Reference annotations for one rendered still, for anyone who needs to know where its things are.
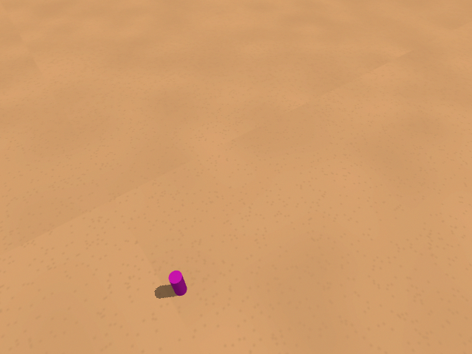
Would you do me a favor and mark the can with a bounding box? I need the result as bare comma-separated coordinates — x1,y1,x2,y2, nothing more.
169,271,187,296

